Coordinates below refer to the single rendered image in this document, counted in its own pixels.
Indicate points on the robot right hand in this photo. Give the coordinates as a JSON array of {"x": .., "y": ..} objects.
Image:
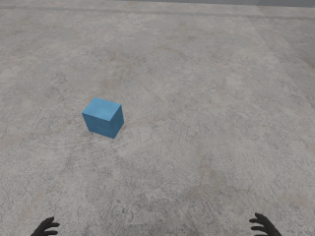
[{"x": 268, "y": 227}]

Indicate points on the carton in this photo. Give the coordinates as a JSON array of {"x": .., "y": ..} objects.
[{"x": 104, "y": 117}]

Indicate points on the robot left hand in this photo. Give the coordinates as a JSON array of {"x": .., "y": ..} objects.
[{"x": 45, "y": 224}]

